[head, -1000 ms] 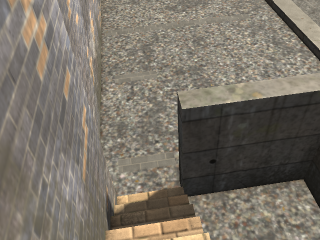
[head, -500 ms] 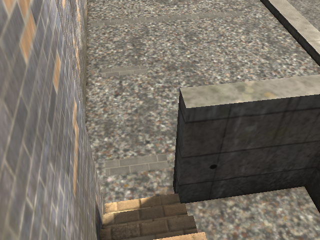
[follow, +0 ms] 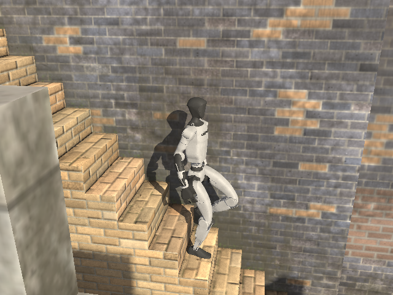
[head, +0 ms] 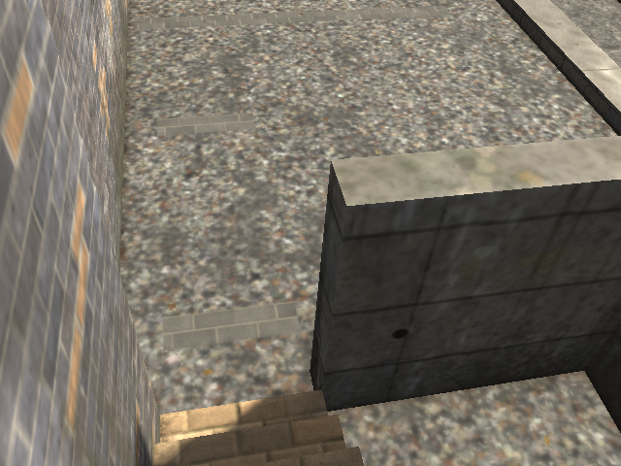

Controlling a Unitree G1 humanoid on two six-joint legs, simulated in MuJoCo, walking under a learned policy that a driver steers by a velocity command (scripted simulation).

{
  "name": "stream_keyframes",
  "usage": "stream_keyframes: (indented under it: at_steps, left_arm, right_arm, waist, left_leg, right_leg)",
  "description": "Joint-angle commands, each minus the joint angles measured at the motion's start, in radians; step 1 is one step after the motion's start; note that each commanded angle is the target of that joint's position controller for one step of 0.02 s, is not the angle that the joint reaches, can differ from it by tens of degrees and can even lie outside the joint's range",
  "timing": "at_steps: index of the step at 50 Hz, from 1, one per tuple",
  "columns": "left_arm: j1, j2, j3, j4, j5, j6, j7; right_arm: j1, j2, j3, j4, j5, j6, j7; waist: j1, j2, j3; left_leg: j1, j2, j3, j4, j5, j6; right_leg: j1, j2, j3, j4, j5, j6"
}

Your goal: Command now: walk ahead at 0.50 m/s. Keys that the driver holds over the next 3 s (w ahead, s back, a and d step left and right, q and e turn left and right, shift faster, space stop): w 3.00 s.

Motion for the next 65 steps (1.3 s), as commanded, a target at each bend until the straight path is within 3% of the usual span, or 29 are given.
stream_keyframes:
  at_steps: [1, 7, 13, 15, 16, 17, 19, 20, 22, 23, 27, 30, 33, 34, 35, 36, 37, 38, 39, 41, 45, 47, 49, 50, 51, 57, 58, 62, 65]
  left_arm:
    - [0.034, -0.082, -0.064, -0.013, -0.014, -0.065, 0.03]
    - [0.038, 0.079, -0.097, -0.023, -0.011, -0.118, 0.048]
    - [0.049, 0.148, -0.076, -0.132, -0.06, -0.01, 0.037]
    - [0.139, 0.137, -0.073, -0.077, 0.019, 0.038, -0.053]
    - [0.283, 0.015, -0.069, -0.061, -0.018, 0.032, -0.099]
    - [0.108, -0.051, -0.079, -0.289, -0.04, -0.017, -0.097]
    - [-0.208, -0.004, -0.098, -0.299, -0.072, -0.013, -0.033]
    - [-0.137, -0.005, -0.094, -0.256, -0.088, -0.001, -0.031]
    - [0.095, -0.076, -0.108, -0.226, -0.014, 0.019, -0.033]
    - [0.092, -0.095, -0.116, -0.219, 0.022, 0.03, -0.031]
    - [-0.217, 0.001, -0.093, -0.292, -0.013, 0.014, -0.03]
    - [-0.362, -0.008, -0.092, -0.291, -0.003, 0.011, -0.02]
    - [-0.239, 0.0, -0.083, -0.219, -0.017, 0.008, -0.025]
    - [-0.352, -0.086, -0.064, -0.275, -0.129, 0.044, 0.001]
    - [-0.25, 0.021, -0.081, -0.208, 0.001, 0.02, -0.025]
    - [-0.315, -0.033, -0.038, -0.271, -0.136, 0.048, 0.003]
    - [-0.124, 0.018, -0.019, -0.217, -0.145, 0.058, 0.016]
    - [0.062, 0.124, 0.007, -0.105, -0.04, 0.015, 0.002]
    - [0.126, 0.075, 0.02, -0.098, -0.113, 0.029, 0.011]
    - [0.221, 0.104, 0.033, -0.09, -0.113, 0.048, 0.007]
    - [0.187, 0.023, 0.001, -0.069, -0.024, 0.05, 0.018]
    - [0.08, -0.086, -0.043, -0.091, -0.05, 0.036, 0.028]
    - [-0.004, -0.017, -0.036, -0.094, -0.061, 0.03, 0.02]
    - [0.145, 0.145, -0.006, -0.03, 0.031, -0.052, 0.03]
    - [0.063, 0.014, -0.02, -0.043, -0.076, -0.019, 0.037]
    - [-0.003, 0.03, -0.017, -0.075, -0.1, 0.024, 0.04]
    - [0.074, 0.038, -0.053, -0.044, 0.029, -0.053, 0.057]
    - [0.247, 0.103, -0.033, 0.056, -0.022, -0.073, 0.086]
    - [0.049, 0.207, -0.012, -0.028, 0.027, -0.012, 0.045]
  right_arm:
    - [0.134, 0.042, 0.023, 0.04, -0.027, 0.026, 0.072]
    - [-0.099, -0.108, 0.009, -0.015, -0.092, 0.004, 0.053]
    - [-0.137, -0.135, 0.045, -0.077, -0.01, -0.025, 0.02]
    - [0.256, -0.215, -0.016, 0.043, -0.002, -0.041, -0.011]
    - [0.384, -0.319, -0.057, 0.086, -0.043, -0.046, -0.017]
    - [0.358, -0.454, -0.093, 0.05, 0.017, -0.017, 0.027]
    - [0.221, -0.23, -0.049, 0.08, -0.046, -0.023, -0.01]
    - [0.211, -0.077, 0.002, 0.089, -0.057, -0.036, -0.012]
    - [0.134, 0.029, 0.028, 0.074, -0.012, -0.089, -0.041]
    - [0.041, 0.003, 0.022, 0.046, 0.029, -0.101, -0.041]
    - [0.18, -0.092, 0.014, 0.13, -0.045, -0.118, -0.06]
    - [0.361, 0.012, 0.041, 0.167, -0.008, -0.096, -0.105]
    - [0.21, -0.077, 0.013, 0.064, 0.013, -0.067, -0.06]
    - [0.081, -0.133, -0.03, 0.039, 0.217, -0.03, -0.135]
    - [0.163, -0.072, 0.025, 0.014, 0.021, -0.048, -0.082]
    - [0.109, -0.149, -0.049, 0.068, 0.166, -0.011, -0.139]
    - [0.061, -0.193, -0.055, 0.074, 0.132, 0.011, -0.168]
    - [0.208, -0.029, 0.013, 0.111, -0.003, -0.015, -0.057]
    - [0.297, -0.132, -0.08, 0.176, 0.125, -0.004, -0.13]
    - [0.281, -0.122, -0.063, 0.073, 0.18, -0.032, -0.147]
    - [0.015, -0.031, -0.044, 0.095, 0.113, 0.028, -0.174]
    - [-0.053, 0.032, -0.033, 0.098, 0.11, 0.044, -0.163]
    - [0.015, 0.056, -0.033, 0.147, 0.065, 0.058, -0.147]
    - [0.113, -0.023, -0.013, 0.112, -0.052, 0.018, 0.014]
    - [-0.098, -0.01, -0.062, 0.097, 0.065, 0.034, -0.106]
    - [-0.318, -0.08, -0.071, -0.008, 0.084, 0.033, -0.115]
    - [-0.207, -0.088, -0.023, 0.009, -0.123, 0.016, 0.034]
    - [-0.385, -0.084, -0.001, -0.076, -0.056, 0.012, 0.069]
    - [-0.139, -0.143, -0.022, -0.036, -0.025, -0.005, 0.034]
  waist:
    - [-0.027, 0.055, 0.229]
    - [-0.006, 0.032, 0.036]
    - [0.078, 0.019, 0.106]
    - [-0.083, 0.151, -0.002]
    - [-0.057, 0.311, -0.052]
    - [-0.035, 0.377, -0.244]
    - [-0.114, -0.038, 0.055]
    - [-0.04, 0.002, 0.057]
    - [0.107, 0.093, 0.07]
    - [0.112, 0.158, 0.153]
    - [-0.011, 0.066, 0.1]
    - [-0.114, 0.04, 0.069]
    - [-0.021, 0.087, 0.122]
    - [-0.039, 0.092, 0.149]
    - [-0.046, 0.105, 0.234]
    - [-0.063, 0.112, 0.208]
    - [0.016, 0.163, 0.118]
    - [0.064, -0.08, 0.154]
    - [0.009, -0.032, 0.032]
    - [0.062, -0.267, -0.274]
    - [0.036, -0.003, 0.004]
    - [-0.02, 0.067, 0.115]
    - [-0.071, -0.038, 0.065]
    - [-0.001, -0.19, 0.367]
    - [-0.041, -0.054, 0.099]
    - [0.04, -0.085, 0.159]
    - [0.031, -0.143, 0.364]
    - [0.167, -0.054, 0.225]
    - [-0.01, 0.019, 0.13]
  left_leg:
    - [0.051, 0.151, 0.066, -0.431, 0.625, 0.013]
    - [0.325, 0.149, 0.024, -0.839, 0.917, -0.086]
    - [0.613, 0.084, 0.164, -1.655, 0.493, -0.144]
    - [1.107, 0.14, 0.168, -1.682, 0.741, -0.047]
    - [1.373, 0.223, 0.09, -1.346, 1.103, 0.02]
    - [1.559, 0.462, -0.558, -1.453, 0.378, 0.312]
    - [1.218, 0.418, -0.35, -1.457, 0.051, 0.215]
    - [1.003, 0.309, -0.102, -1.415, 0.419, 0.161]
    - [0.587, 0.207, -0.034, -1.313, 0.331, 0.083]
    - [0.309, 0.217, -0.108, -1.349, 0.171, 0.117]
    - [0.315, 0.238, -0.217, -1.25, 0.035, 0.166]
    - [0.81, 0.222, -0.311, -0.989, 0.1, 0.12]
    - [0.048, 0.077, -0.061, -1.022, -0.278, 0.106]
    - [0.243, 0.148, -0.121, -0.992, -0.071, 0.087]
    - [0.204, 0.119, -0.121, -0.883, -0.189, 0.08]
    - [0.366, 0.135, -0.096, -0.849, 0.083, 0.113]
    - [0.394, 0.139, -0.166, -0.629, 0.187, 0.156]
    - [0.459, 0.083, -0.112, -0.443, 0.046, 0.073]
    - [0.107, -0.038, 0.078, -0.079, -0.312, 0.077]
    - [-0.322, 0.006, 0.118, 0.323, -0.658, 0.031]
    - [-0.211, 0.053, -0.09, -0.055, -0.093, -0.025]
    - [-0.032, 0.035, -0.066, -0.396, 0.248, -0.106]
    - [0.24, 0.002, 0.02, -0.495, 0.486, -0.116]
    - [-0.126, 0.01, 0.039, -0.131, 0.418, -0.053]
    - [-0.057, 0.015, -0.096, -0.531, 0.527, -0.107]
    - [0.393, 0.069, 0.056, -1.127, 0.852, -0.093]
    - [0.331, 0.076, 0.086, -0.959, 0.851, -0.06]
    - [0.426, 0.103, 0.085, -1.371, 0.506, -0.086]
    - [0.826, 0.135, 0.062, -1.637, 0.528, -0.053]
  right_leg:
    - [-0.493, -0.249, 0.183, -0.165, 0.086, -0.22]
    - [-0.423, -0.211, 0.208, 0.144, -0.115, -0.161]
    - [-0.177, -0.186, 0.372, 0.515, -0.159, -0.137]
    - [-0.33, -0.129, 0.324, 1.015, -0.125, -0.05]
    - [-0.676, -0.01, 0.228, 1.434, -0.435, 0.027]
    - [-1.027, 0.072, 0.112, 1.504, -0.522, 0.077]
    - [-1.226, -0.148, 0.167, 1.384, -0.249, 0.088]
    - [-1.019, -0.192, 0.155, 1.411, -0.164, 0.087]
    - [-0.849, -0.239, 0.204, 1.037, 0.23, 0.061]
    - [-0.758, -0.25, 0.198, 0.869, 0.374, 0.096]
    - [-0.661, -0.233, 0.194, 0.692, 0.491, 0.116]
    - [-1.017, -0.252, 0.245, 0.229, 0.664, 0.118]
    - [-0.092, -0.136, 0.025, 0.178, 0.862, 0.078]
    - [-0.045, -0.135, 0.139, 0.056, 0.81, 0.101]
    - [-0.134, -0.184, 0.096, -0.06, 0.792, 0.064]
    - [-0.032, -0.172, 0.162, -0.159, 0.705, 0.067]
    - [0.105, -0.226, 0.222, -0.265, 0.621, 0.03]
    - [0.181, -0.126, -0.019, -0.612, 0.606, 0.038]
    - [0.596, -0.242, 0.175, -0.273, 1.07, 0.043]
    - [0.999, -0.46, 0.279, 0.203, 1.288, -0.073]
    - [0.245, -0.471, 0.431, -0.077, 0.153, -0.19]
    - [-0.136, -0.413, 0.4, -0.112, -0.019, -0.105]
    - [-0.292, -0.342, 0.337, -0.088, 0.053, -0.06]
    - [-0.391, -0.278, 0.296, -0.065, -0.114, -0.151]
    - [-0.077, -0.351, 0.419, -0.032, 0.038, -0.09]
    - [-0.244, -0.253, 0.264, 0.01, -0.227, -0.037]
    - [-0.483, -0.285, 0.216, 0.176, -0.439, -0.086]
    - [-0.186, -0.328, 0.346, 0.273, -0.527, -0.113]
    - [-0.192, -0.278, 0.346, 0.636, -0.493, -0.035]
